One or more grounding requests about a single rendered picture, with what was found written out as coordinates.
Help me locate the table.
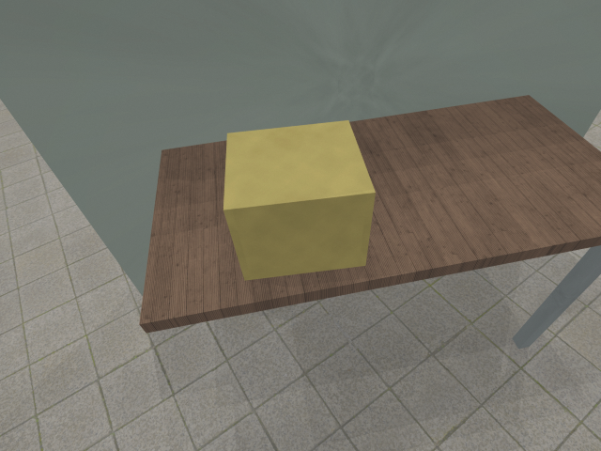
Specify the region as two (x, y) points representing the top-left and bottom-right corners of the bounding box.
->
(139, 95), (601, 349)

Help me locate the carton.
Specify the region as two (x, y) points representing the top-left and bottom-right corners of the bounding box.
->
(223, 120), (376, 281)

